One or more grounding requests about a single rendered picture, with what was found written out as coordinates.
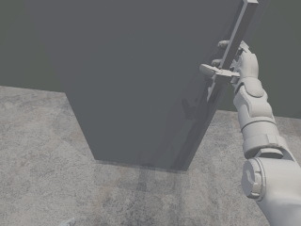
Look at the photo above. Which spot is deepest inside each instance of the right robot hand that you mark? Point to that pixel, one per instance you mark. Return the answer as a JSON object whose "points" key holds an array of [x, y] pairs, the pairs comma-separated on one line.
{"points": [[246, 66]]}

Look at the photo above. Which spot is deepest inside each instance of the robot right upper arm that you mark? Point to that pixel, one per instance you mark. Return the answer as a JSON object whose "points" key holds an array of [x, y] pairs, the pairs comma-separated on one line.
{"points": [[275, 185]]}

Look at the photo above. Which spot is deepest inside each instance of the robot right forearm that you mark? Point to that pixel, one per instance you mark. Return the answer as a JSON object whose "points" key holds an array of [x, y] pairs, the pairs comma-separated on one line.
{"points": [[257, 122]]}

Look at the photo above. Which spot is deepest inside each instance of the handle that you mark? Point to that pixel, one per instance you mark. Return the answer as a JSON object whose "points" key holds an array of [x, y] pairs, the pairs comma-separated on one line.
{"points": [[236, 38]]}

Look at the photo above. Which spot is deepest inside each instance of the fridge door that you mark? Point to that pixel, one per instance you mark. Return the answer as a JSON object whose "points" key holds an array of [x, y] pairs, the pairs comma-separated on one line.
{"points": [[130, 71]]}

